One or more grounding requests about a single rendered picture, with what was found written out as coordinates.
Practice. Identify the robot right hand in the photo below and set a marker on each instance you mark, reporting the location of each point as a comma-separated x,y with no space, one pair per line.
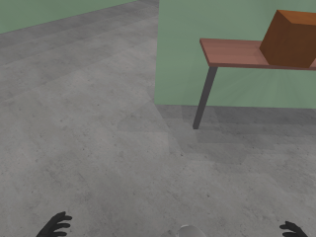
297,231

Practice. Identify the carton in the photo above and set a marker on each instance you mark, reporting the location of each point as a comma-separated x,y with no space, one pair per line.
290,39

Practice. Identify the robot right thigh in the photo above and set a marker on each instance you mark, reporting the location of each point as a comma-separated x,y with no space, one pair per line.
189,231

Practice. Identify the robot left hand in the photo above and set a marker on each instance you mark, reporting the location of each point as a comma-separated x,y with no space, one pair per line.
53,224

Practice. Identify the table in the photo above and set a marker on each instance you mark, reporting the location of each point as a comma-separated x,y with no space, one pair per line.
235,53

